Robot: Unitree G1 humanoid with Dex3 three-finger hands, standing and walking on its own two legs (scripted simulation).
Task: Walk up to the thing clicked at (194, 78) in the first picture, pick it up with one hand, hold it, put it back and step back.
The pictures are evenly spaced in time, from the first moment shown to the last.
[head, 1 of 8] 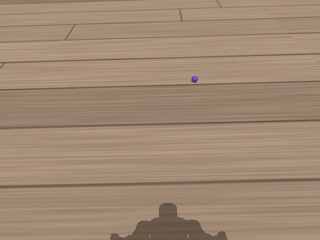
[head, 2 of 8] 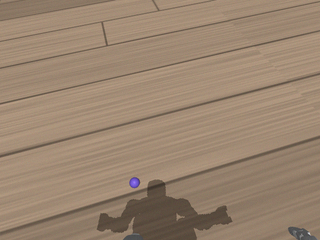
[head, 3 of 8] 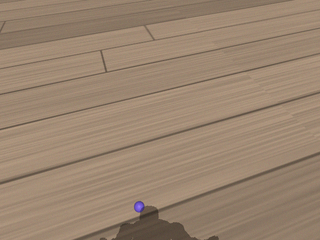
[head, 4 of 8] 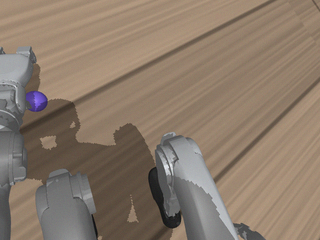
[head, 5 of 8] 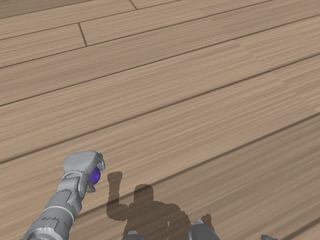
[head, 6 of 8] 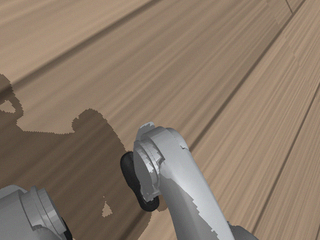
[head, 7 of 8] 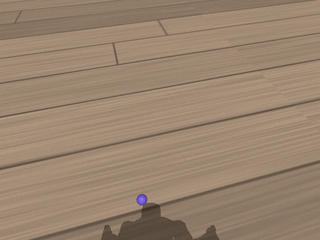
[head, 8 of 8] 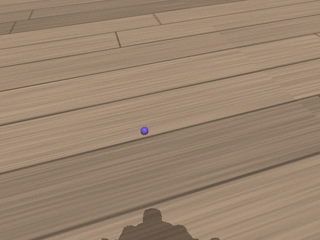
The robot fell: no
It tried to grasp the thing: yes
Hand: left
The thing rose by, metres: 0.68
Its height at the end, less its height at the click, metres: +0.00
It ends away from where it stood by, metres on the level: 0.01
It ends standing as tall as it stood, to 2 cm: yes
